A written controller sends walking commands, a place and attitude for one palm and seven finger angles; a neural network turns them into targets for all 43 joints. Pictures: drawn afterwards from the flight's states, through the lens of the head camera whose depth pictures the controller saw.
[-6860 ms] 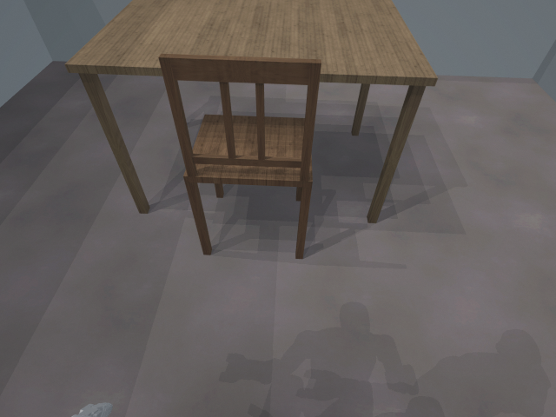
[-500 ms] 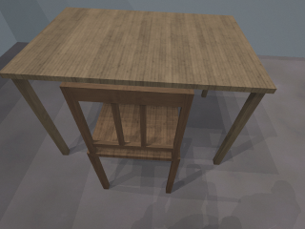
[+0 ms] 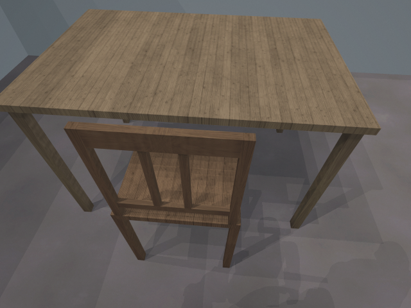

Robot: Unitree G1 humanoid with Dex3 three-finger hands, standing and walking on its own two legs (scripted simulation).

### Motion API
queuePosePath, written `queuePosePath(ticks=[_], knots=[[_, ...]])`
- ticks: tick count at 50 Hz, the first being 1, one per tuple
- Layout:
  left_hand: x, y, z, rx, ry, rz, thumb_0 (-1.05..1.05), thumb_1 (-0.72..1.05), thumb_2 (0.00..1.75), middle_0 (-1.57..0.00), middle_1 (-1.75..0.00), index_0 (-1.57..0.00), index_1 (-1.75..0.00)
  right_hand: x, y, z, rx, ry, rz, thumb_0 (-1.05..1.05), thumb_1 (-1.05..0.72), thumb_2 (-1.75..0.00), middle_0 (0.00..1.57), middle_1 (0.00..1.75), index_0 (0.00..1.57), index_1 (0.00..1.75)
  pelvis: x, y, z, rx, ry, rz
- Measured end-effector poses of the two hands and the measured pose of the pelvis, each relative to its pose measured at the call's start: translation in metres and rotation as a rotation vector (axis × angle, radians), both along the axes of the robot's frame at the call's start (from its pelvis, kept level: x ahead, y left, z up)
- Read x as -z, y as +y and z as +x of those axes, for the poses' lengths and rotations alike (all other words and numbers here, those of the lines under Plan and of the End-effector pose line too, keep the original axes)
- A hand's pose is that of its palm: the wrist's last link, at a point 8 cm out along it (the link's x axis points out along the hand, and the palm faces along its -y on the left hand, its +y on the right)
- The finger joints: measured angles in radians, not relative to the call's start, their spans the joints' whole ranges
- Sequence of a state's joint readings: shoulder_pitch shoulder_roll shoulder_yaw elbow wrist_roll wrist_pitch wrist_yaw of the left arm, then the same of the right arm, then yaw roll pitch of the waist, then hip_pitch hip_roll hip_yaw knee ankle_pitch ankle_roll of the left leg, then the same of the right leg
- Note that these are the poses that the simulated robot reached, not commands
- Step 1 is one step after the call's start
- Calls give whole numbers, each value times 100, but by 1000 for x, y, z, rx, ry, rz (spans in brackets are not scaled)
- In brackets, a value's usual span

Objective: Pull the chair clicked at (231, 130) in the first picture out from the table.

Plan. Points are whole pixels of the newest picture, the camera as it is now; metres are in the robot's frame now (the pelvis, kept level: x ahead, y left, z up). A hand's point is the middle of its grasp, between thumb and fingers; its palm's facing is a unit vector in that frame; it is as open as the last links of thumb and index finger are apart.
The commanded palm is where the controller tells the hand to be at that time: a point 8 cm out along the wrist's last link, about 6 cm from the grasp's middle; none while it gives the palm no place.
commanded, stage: come to a stop and stand still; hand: left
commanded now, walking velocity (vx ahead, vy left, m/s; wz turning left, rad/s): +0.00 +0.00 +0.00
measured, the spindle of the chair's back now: (151, 179) +0.44 +0.19 -0.09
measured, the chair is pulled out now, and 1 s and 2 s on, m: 0.00 0.00 0.00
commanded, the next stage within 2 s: look again from close up in 0.58 s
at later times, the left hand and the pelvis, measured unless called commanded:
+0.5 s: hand out of the picture -0.03 +0.14 -0.17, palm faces +0.03 -0.98 -0.19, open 7.3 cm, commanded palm none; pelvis -0.02 -0.03 +0.01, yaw +1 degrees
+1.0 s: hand out of the picture -0.01 +0.19 -0.17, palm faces +0.04 -0.98 -0.21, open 7.4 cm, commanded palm none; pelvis -0.02 +0.01 +0.00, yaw +1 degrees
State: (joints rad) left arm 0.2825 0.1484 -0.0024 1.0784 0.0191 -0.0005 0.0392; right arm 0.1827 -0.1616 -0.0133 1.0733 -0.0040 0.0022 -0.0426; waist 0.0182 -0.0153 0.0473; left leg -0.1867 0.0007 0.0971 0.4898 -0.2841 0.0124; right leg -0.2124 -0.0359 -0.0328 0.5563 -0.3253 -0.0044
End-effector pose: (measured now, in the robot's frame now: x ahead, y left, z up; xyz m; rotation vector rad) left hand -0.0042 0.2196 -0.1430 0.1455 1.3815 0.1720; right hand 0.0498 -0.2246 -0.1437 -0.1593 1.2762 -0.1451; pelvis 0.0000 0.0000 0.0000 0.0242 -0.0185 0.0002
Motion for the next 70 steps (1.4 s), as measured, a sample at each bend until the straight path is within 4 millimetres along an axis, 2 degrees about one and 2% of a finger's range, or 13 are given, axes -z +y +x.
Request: queuePosePath(ticks=[6, 13, 17, 25, 32, 36, 40, 44, 49, 54, 59, 70], knots=[[-10, 5, 17, 28, -55, 44, 1, 92, 90, -20, -30, -20, -30, -1, -11, -6, 6, -10, 14, 0, -93, -90, 20, 30, 20, 30, -3, -11, -4, 1, 1, 2], [-14, -6, 19, 35, -92, 35, 0, 91, 90, -20, -30, -20, -30, -1, -20, -31, 1, 32, 21, 0, -92, -90, 20, 30, 20, 30, -5, -20, -11, -3, -14, -1], [-12, -13, 8, 28, -77, 23, 0, 92, 90, -20, -30, -20, -30, -2, -20, -50, -1, 73, 27, 0, -92, -90, 20, 30, 20, 30, -7, -24, -16, -7, -18, -4], [-8, -26, -28, 4, 3, -16, 0, 91, 90, -20, -30, -20, -30, -3, -14, -87, 8, 158, 45, 0, -91, -90, 20, 30, 20, 30, -8, -27, -21, -12, -17, -10], [-6, -35, -54, -19, 61, -45, 0, 91, 90, -20, -30, -20, -30, -4, -5, -103, 18, 194, 54, 0, -91, -90, 20, 30, 20, 30, -9, -24, -22, -12, -15, -14], [-4, -36, -61, -18, 69, -46, 0, 91, 90, -20, -30, -20, -30, -1, 0, -101, 17, 184, 57, 0, -91, -90, 20, 30, 20, 30, -6, -20, -24, -11, -6, -30], [-1, -25, -58, -7, 57, -41, 0, 90, 90, -20, -30, -20, -30, 6, 7, -91, 23, 123, 55, 0, -91, -90, 20, 30, 20, 30, -1, -8, -27, -21, -7, -43], [-1, -7, -41, -3, 10, -20, 0, 90, 90, -20, -30, -20, -30, 8, 18, -82, 19, 76, 59, 0, -91, -90, 20, 30, 20, 30, 1, 3, -25, -20, -10, -33], [-5, 14, -17, 8, -52, 8, 0, 91, 90, -20, -30, -20, -30, 8, 29, -81, 14, 72, 60, 1, -92, -90, 20, 30, 20, 30, 0, 13, -23, -13, -7, -22], [-7, 25, -4, 18, -73, 18, 0, 91, 90, -20, -30, -20, -30, 5, 34, -80, 14, 83, 57, 1, -92, -90, 20, 30, 20, 30, -1, 19, -20, -9, -1, -16], [-6, 27, -1, 18, -58, 9, 0, 91, 90, -20, -30, -20, -30, 2, 34, -76, 12, 93, 47, 0, -91, -90, 20, 30, 20, 30, -2, 21, -17, -8, 4, -16], [-1, 17, -13, 5, 6, -27, 0, 91, 90, -20, -30, -20, -30, -2, 26, -55, 8, 81, 16, 0, -91, -90, 20, 30, 20, 30, -3, 22, -8, -4, -1, -17]])
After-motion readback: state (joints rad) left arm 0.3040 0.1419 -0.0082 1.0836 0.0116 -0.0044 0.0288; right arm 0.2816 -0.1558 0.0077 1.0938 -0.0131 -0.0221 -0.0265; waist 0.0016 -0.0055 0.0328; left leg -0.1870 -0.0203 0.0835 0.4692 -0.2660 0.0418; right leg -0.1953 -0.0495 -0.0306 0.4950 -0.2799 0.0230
